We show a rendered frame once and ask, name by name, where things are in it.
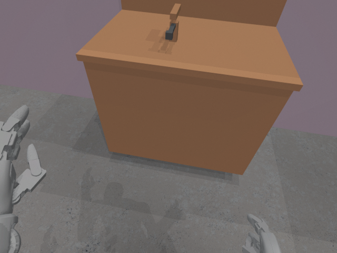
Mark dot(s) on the tap lever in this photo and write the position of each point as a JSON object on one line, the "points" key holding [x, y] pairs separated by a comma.
{"points": [[169, 33]]}

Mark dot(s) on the right robot hand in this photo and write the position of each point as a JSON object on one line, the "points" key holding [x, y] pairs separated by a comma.
{"points": [[266, 243]]}

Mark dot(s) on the robot left forearm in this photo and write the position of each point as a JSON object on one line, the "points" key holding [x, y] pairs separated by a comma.
{"points": [[10, 240]]}

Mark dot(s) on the left robot hand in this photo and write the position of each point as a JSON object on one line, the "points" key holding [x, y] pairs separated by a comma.
{"points": [[11, 134]]}

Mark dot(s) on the counter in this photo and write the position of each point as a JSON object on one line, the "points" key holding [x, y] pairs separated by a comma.
{"points": [[208, 97]]}

